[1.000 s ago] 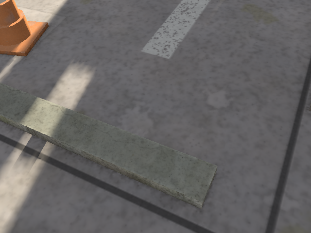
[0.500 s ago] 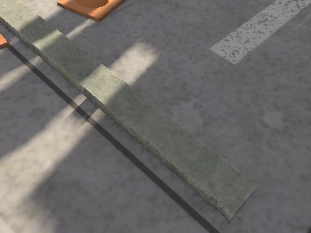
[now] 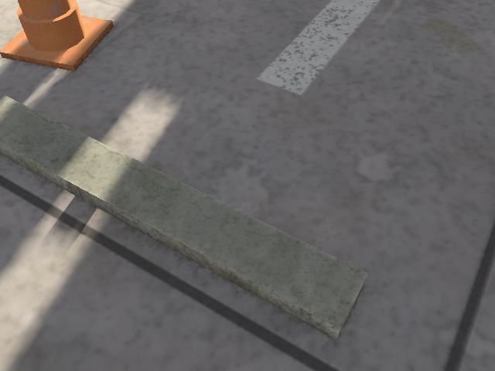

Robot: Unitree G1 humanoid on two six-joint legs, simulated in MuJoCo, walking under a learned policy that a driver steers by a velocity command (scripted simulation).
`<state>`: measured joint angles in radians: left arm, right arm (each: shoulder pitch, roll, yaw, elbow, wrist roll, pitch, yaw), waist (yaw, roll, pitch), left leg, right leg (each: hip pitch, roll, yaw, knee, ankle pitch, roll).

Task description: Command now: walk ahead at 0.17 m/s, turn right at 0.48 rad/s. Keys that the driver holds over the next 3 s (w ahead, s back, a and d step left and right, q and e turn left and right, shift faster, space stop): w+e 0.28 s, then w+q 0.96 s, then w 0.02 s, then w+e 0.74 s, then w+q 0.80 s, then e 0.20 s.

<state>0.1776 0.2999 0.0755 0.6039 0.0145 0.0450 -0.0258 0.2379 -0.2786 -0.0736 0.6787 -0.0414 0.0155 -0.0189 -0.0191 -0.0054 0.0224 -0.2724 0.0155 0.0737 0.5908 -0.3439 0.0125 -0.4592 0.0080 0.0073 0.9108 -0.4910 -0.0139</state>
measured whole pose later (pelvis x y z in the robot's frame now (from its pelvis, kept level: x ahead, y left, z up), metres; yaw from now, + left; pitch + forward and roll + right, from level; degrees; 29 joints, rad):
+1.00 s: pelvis +0.47 -0.07 +0.02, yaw +5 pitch +7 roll -2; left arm 0.01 0.25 0.01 0.57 -0.01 -0.11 -0.01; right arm 0.42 -0.25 -0.04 0.78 0.04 0.02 -0.03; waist -0.09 0.01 -0.04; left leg -0.18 -0.06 -0.24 0.36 -0.28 0.05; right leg -0.32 -0.02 0.08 0.61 -0.37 0.07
